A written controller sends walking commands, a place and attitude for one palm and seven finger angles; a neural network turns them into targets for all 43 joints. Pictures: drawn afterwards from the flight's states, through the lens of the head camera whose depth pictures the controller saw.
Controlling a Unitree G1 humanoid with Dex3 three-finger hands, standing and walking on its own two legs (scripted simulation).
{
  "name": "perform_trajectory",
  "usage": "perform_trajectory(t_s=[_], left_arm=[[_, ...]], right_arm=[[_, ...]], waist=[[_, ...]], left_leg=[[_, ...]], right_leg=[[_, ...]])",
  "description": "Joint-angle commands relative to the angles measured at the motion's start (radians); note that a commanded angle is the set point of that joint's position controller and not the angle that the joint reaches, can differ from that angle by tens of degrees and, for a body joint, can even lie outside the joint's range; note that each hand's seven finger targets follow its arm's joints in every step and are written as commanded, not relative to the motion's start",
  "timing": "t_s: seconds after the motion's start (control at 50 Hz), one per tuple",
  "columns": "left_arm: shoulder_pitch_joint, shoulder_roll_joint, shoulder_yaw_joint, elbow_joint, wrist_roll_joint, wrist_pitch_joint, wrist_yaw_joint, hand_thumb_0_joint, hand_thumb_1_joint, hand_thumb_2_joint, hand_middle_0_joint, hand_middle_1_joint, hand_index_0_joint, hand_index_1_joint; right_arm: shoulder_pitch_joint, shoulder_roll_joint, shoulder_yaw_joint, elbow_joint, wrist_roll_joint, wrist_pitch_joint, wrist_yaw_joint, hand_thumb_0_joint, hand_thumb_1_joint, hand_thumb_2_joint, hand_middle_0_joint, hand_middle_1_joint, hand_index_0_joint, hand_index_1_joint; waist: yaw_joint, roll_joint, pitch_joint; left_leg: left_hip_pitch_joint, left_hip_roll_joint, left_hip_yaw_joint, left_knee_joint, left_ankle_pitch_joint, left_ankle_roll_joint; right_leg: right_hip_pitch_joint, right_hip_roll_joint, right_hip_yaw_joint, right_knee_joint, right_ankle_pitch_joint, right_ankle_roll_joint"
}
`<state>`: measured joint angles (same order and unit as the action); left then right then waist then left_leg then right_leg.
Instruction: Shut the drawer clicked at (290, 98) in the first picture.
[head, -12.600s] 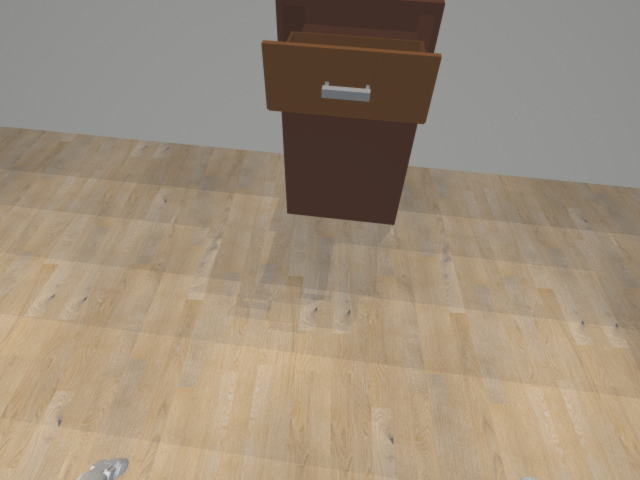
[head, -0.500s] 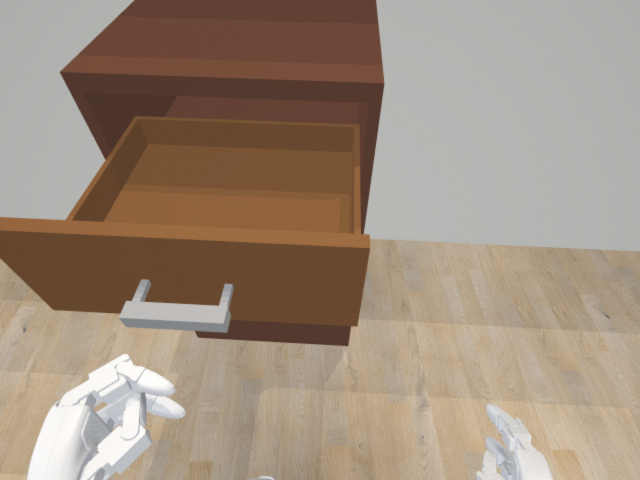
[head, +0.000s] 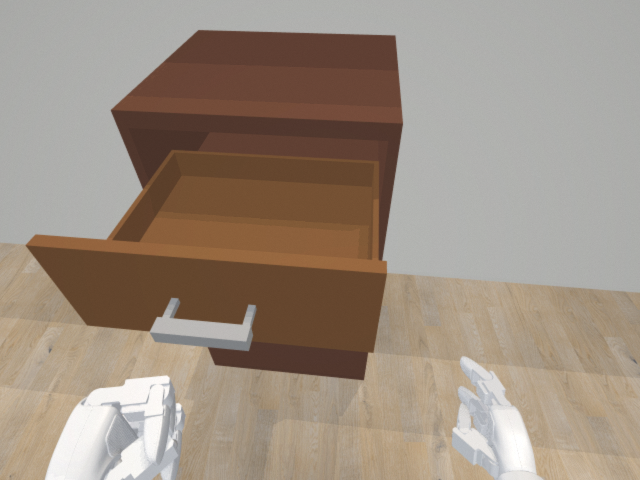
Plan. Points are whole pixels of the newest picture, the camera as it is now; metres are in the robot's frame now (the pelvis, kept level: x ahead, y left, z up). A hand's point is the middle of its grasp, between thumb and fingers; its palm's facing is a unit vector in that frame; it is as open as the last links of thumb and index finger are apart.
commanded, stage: raise the hand and make a fist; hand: left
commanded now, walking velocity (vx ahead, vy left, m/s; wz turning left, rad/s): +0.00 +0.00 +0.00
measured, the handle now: (207, 320) +0.30 +0.19 +0.05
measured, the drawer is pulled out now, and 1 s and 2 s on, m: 0.29 0.29 0.29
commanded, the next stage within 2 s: bring the fist close to the handle in 0.54 s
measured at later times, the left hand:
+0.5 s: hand (158, 438) +0.13 +0.15 +0.14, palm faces +0.07 -0.99 -0.13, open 3.3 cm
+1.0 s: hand (180, 424) +0.15 +0.15 +0.11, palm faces +0.03 -1.00 -0.06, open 3.3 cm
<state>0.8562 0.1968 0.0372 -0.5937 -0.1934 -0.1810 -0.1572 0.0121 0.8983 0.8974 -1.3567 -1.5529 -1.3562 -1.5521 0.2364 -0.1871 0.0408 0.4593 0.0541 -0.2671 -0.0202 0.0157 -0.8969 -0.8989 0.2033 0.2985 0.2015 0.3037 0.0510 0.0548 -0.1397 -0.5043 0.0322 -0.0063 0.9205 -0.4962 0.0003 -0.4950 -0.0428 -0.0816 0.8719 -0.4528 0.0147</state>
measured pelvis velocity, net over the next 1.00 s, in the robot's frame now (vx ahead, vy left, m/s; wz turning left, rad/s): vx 0.00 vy -0.01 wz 0.00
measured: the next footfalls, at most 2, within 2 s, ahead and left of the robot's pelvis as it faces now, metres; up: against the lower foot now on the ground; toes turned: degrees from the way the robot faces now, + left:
none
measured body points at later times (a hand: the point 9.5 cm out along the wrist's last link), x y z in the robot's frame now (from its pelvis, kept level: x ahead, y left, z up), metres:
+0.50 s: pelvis +0.00 -0.02 +0.01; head -0.02 -0.04 +0.46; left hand +0.12 +0.21 +0.15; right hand +0.20 -0.24 -0.03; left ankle -0.01 +0.12 -0.69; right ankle +0.00 -0.13 -0.69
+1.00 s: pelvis +0.00 -0.01 +0.01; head +0.00 -0.02 +0.46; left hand +0.14 +0.21 +0.11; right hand +0.20 -0.22 -0.04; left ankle -0.01 +0.12 -0.69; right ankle +0.00 -0.13 -0.69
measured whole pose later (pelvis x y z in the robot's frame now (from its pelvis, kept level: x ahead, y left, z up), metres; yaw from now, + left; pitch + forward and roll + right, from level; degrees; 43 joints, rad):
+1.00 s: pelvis +0.00 -0.01 +0.01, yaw +0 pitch +4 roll -1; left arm 0.70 0.17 0.08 -0.40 -0.21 -0.21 -0.20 0.01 0.90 0.90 -1.40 -1.60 -1.40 -1.60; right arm 0.24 -0.22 0.03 0.56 0.04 -0.37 -0.04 0.02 -0.90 -0.90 0.20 0.30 0.20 0.30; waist 0.04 0.04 -0.08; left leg -0.46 0.03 -0.01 0.84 -0.45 -0.01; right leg -0.45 -0.04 -0.08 0.81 -0.42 0.01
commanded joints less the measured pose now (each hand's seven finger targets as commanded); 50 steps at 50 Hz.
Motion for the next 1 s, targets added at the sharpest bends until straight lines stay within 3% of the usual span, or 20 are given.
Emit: perform_trajectory(t_s=[0.0, 0.1, 0.2, 0.26, 0.28, 0.38, 0.42, 0.48, 0.52, 0.54, 0.6, 0.64, 0.76, 0.8, 0.82, 0.88, 0.92, 0.98], left_arm=[[-0.001, 0.088, 0.092, -0.254, -0.032, -0.073, 0.009, 0.000, 0.900, 0.900, -1.400, -1.600, -1.400, -1.600], [0.009, 0.078, 0.081, -0.267, -0.046, -0.050, -0.016, 0.000, 0.900, 0.900, -1.400, -1.600, -1.400, -1.600], [0.036, 0.100, 0.136, -0.168, -0.064, -0.015, -0.036, 0.000, 0.900, 0.900, -1.400, -1.600, -1.400, -1.600], [0.012, 0.110, 0.157, -0.165, -0.076, -0.021, -0.041, 0.000, 0.900, 0.900, -1.400, -1.600, -1.400, -1.600], [-0.005, 0.121, 0.173, -0.172, -0.080, -0.027, -0.038, 0.000, 0.900, 0.900, -1.400, -1.600, -1.400, -1.600], [-0.054, 0.150, 0.213, -0.180, -0.096, -0.081, -0.041, 0.000, 0.900, 0.900, -1.400, -1.600, -1.400, -1.600], [-0.075, 0.129, 0.187, -0.150, -0.101, -0.095, -0.056, 0.000, 0.900, 0.900, -1.400, -1.600, -1.400, -1.600], [-0.075, 0.156, 0.226, -0.080, -0.111, -0.092, -0.078, 0.000, 0.900, 0.900, -1.400, -1.600, -1.400, -1.600], [-0.096, 0.147, 0.217, -0.051, -0.119, -0.077, -0.094, 0.000, 0.900, 0.900, -1.400, -1.600, -1.400, -1.600], [-0.102, 0.149, 0.222, -0.051, -0.120, -0.072, -0.099, 0.000, 0.900, 0.900, -1.400, -1.600, -1.400, -1.600], [-0.113, 0.138, 0.205, -0.074, -0.117, -0.054, -0.103, 0.000, 0.900, 0.900, -1.400, -1.600, -1.400, -1.600], [-0.110, 0.137, 0.211, -0.057, -0.115, -0.045, -0.099, 0.000, 0.900, 0.900, -1.400, -1.600, -1.400, -1.600], [-0.117, 0.084, 0.158, -0.035, -0.091, -0.058, -0.085, 0.000, 0.900, 0.900, -1.400, -1.600, -1.400, -1.600], [-0.129, 0.073, 0.123, -0.073, -0.065, -0.070, -0.072, 0.000, 0.900, 0.900, -1.400, -1.600, -1.400, -1.600], [-0.128, 0.056, 0.099, -0.068, -0.057, -0.073, -0.066, 0.000, 0.900, 0.900, -1.400, -1.600, -1.400, -1.600], [-0.163, 0.083, 0.124, -0.038, -0.041, -0.092, -0.043, 0.000, 0.900, 0.900, -1.400, -1.600, -1.400, -1.600], [-0.164, 0.062, 0.103, -0.021, -0.033, -0.103, -0.035, 0.000, 0.900, 0.900, -1.400, -1.600, -1.400, -1.600], [-0.203, 0.057, 0.091, -0.024, -0.028, -0.121, -0.028, 0.000, 0.900, 0.900, -1.400, -1.600, -1.400, -1.600]], right_arm=[[-0.112, -0.106, -0.045, -0.163, 0.015, -0.077, -0.017, 0.000, -0.900, -0.900, 0.200, 0.300, 0.200, 0.300], [-0.120, -0.106, -0.041, -0.157, 0.023, -0.112, -0.021, 0.000, -0.900, -0.900, 0.200, 0.300, 0.200, 0.300], [-0.136, -0.106, -0.041, -0.129, 0.029, -0.126, -0.037, 0.000, -0.900, -0.900, 0.200, 0.300, 0.200, 0.300], [-0.141, -0.104, -0.040, -0.125, 0.027, -0.136, -0.045, 0.000, -0.900, -0.900, 0.200, 0.300, 0.200, 0.300], [-0.148, -0.106, -0.041, -0.119, 0.027, -0.141, -0.047, 0.000, -0.900, -0.900, 0.200, 0.300, 0.200, 0.300], [-0.131, -0.109, -0.043, -0.093, 0.022, -0.176, -0.049, 0.000, -0.900, -0.900, 0.200, 0.300, 0.200, 0.300], [-0.123, -0.116, -0.043, -0.086, 0.021, -0.189, -0.049, 0.000, -0.900, -0.900, 0.200, 0.300, 0.200, 0.300], [-0.133, -0.121, -0.046, -0.067, 0.026, -0.201, -0.052, 0.000, -0.900, -0.900, 0.200, 0.300, 0.200, 0.300], [-0.133, -0.122, -0.044, -0.066, 0.027, -0.208, -0.058, 0.000, -0.900, -0.900, 0.200, 0.300, 0.200, 0.300], [-0.139, -0.123, -0.044, -0.065, 0.029, -0.210, -0.060, 0.000, -0.900, -0.900, 0.200, 0.300, 0.200, 0.300], [-0.142, -0.122, -0.040, -0.071, 0.026, -0.223, -0.058, 0.000, -0.900, -0.900, 0.200, 0.300, 0.200, 0.300], [-0.135, -0.124, -0.042, -0.066, 0.025, -0.220, -0.058, 0.000, -0.900, -0.900, 0.200, 0.300, 0.200, 0.300], [-0.120, -0.129, -0.050, -0.059, 0.011, -0.204, -0.040, 0.000, -0.900, -0.900, 0.200, 0.300, 0.200, 0.300], [-0.113, -0.129, -0.049, -0.064, 0.005, -0.198, -0.030, 0.000, -0.900, -0.900, 0.200, 0.300, 0.200, 0.300], [-0.107, -0.129, -0.050, -0.065, 0.001, -0.193, -0.026, 0.000, -0.900, -0.900, 0.200, 0.300, 0.200, 0.300], [-0.104, -0.135, -0.059, -0.056, -0.006, -0.170, -0.026, 0.000, -0.900, -0.900, 0.200, 0.300, 0.200, 0.300], [-0.102, -0.133, -0.058, -0.068, -0.009, -0.157, -0.025, 0.000, -0.900, -0.900, 0.200, 0.300, 0.200, 0.300], [-0.099, -0.139, -0.061, -0.072, -0.010, -0.143, -0.024, 0.000, -0.900, -0.900, 0.200, 0.300, 0.200, 0.300]], waist=[[-0.008, 0.002, 0.015], [-0.005, -0.012, 0.006], [0.004, -0.100, 0.064], [0.010, -0.092, 0.082], [0.011, -0.063, 0.084], [0.009, -0.033, 0.047], [-0.003, -0.040, 0.050], [0.004, -0.035, 0.053], [0.001, -0.076, 0.069], [0.005, -0.065, 0.078], [0.010, -0.048, 0.058], [0.011, -0.076, 0.050], [0.002, -0.052, 0.036], [-0.003, 0.002, 0.016], [-0.009, 0.000, 0.023], [-0.020, -0.037, 0.027], [-0.023, -0.054, 0.036], [-0.027, -0.024, 0.009]], left_leg=[[0.024, -0.019, -0.019, -0.203, 0.234, 0.014], [0.058, -0.023, -0.012, -0.212, 0.270, 0.017], [0.036, -0.029, -0.005, -0.222, 0.249, 0.017], [0.043, -0.033, 0.001, -0.224, 0.231, 0.018], [0.050, -0.034, 0.001, -0.223, 0.226, 0.018], [0.078, -0.036, 0.004, -0.207, 0.242, 0.018], [0.082, -0.036, 0.002, -0.209, 0.247, 0.019], [0.081, -0.038, 0.004, -0.207, 0.240, 0.016], [0.071, -0.037, 0.001, -0.217, 0.231, 0.018], [0.074, -0.037, 0.000, -0.222, 0.234, 0.018], [0.094, -0.038, -0.002, -0.236, 0.258, 0.021], [0.092, -0.037, -0.003, -0.240, 0.273, 0.020], [0.094, -0.040, -0.001, -0.241, 0.314, 0.017], [0.099, -0.042, 0.000, -0.240, 0.323, 0.017], [0.094, -0.040, -0.002, -0.237, 0.329, 0.017], [0.061, -0.037, -0.009, -0.227, 0.292, 0.016], [0.039, -0.037, -0.011, -0.223, 0.262, 0.015], [0.035, -0.037, -0.013, -0.211, 0.258, 0.017]], right_leg=[[0.050, 0.052, -0.023, -0.149, 0.173, -0.034], [0.094, 0.044, -0.014, -0.176, 0.234, -0.031], [0.110, 0.042, 0.016, -0.229, 0.218, -0.026], [0.106, 0.039, 0.036, -0.255, 0.175, -0.024], [0.110, 0.038, 0.042, -0.265, 0.163, -0.027], [0.122, 0.033, 0.067, -0.288, 0.158, -0.026], [0.114, 0.030, 0.068, -0.286, 0.175, -0.022], [0.128, 0.027, 0.086, -0.309, 0.162, -0.023], [0.124, 0.024, 0.087, -0.314, 0.154, -0.018], [0.124, 0.026, 0.084, -0.315, 0.157, -0.020], [0.142, 0.029, 0.066, -0.298, 0.202, -0.022], [0.143, 0.036, 0.055, -0.285, 0.229, -0.021], [0.130, 0.044, 0.013, -0.232, 0.306, -0.024], [0.123, 0.044, -0.001, -0.211, 0.309, -0.028], [0.112, 0.045, -0.008, -0.200, 0.313, -0.028], [0.088, 0.048, -0.006, -0.195, 0.262, -0.027], [0.066, 0.047, -0.010, -0.183, 0.219, -0.027], [0.054, 0.045, -0.011, -0.165, 0.208, -0.029]])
